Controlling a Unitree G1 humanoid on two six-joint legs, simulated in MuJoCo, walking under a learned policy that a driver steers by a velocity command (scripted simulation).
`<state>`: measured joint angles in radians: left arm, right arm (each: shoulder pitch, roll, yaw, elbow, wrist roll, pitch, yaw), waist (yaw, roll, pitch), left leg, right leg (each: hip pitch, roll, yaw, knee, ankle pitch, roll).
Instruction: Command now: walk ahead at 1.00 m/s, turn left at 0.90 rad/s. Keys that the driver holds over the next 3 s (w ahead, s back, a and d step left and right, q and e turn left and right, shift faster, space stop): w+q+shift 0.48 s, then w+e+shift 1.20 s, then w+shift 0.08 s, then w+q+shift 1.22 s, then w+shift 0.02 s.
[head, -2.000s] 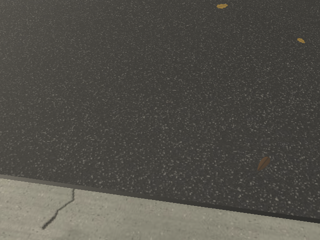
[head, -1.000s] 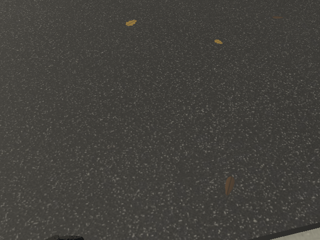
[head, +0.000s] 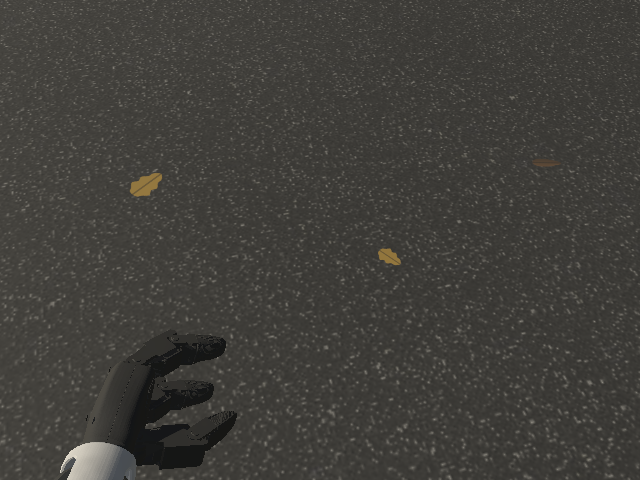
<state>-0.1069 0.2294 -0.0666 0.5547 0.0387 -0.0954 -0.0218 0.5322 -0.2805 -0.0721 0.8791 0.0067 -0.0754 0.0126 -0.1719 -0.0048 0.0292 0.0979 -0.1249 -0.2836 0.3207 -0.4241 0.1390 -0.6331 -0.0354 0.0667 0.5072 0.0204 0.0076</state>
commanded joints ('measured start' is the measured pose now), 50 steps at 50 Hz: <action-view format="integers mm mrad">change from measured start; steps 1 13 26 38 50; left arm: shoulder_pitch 362 428 530 228 593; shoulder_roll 227 114 161 76 297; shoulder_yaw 99 117 113 82 194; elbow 31 215 64 103 202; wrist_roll -9 -18 -20 -40 -20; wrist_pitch -22 -46 0 48 81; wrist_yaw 40 14 28 -33 1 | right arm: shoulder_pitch -121 -423 -137 -162 -300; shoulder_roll -246 -36 -353 -100 -99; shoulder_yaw -60 34 -62 17 62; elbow -84 -315 -235 -110 -270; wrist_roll -6 -45 -52 -17 -46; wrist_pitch -21 75 72 -69 -71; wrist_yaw -2 65 8 10 -19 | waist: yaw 295 142 80 155 293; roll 88 -102 211 3 -47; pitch -246 16 -400 89 -244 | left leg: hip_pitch -291 -915 421 -290 -990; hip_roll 111 244 427 184 83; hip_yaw -90 243 -438 382 152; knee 460 916 124 -247 1355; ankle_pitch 912 279 242 732 22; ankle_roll -7 -45 342 -31 -130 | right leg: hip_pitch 710 519 -191 9 975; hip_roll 14 -229 38 -53 -219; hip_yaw -1 -77 -61 -117 746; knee -11 -349 1210 341 -240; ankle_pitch -125 22 -515 97 -469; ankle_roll -39 -80 2 -83 -487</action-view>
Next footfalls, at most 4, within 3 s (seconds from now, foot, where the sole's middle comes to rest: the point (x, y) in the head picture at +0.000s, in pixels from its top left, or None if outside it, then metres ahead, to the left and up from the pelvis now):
0.04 right None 0.23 -0.16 -0.76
0.48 left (209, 423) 0.58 0.14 -0.76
0.94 right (160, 255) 1.02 0.23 -0.76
1.36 left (67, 155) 1.40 0.48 -0.76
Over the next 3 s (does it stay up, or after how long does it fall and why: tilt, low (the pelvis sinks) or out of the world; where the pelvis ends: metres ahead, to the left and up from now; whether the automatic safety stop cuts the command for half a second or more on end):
stays up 2.66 0.12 0.00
